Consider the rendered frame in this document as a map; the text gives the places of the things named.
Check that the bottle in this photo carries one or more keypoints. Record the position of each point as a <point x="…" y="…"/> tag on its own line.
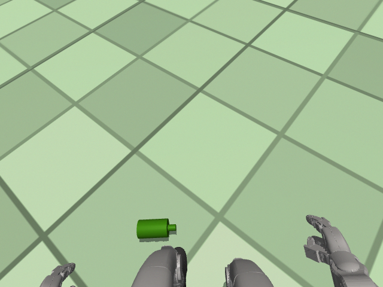
<point x="154" y="228"/>

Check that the right robot arm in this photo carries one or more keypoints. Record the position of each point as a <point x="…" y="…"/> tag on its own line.
<point x="348" y="271"/>

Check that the left robot hand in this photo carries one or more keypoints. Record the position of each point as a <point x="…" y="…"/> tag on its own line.
<point x="58" y="275"/>

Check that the left robot foot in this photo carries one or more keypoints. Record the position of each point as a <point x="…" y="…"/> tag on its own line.
<point x="184" y="264"/>

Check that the right robot hand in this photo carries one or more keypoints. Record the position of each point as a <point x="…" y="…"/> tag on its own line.
<point x="319" y="249"/>

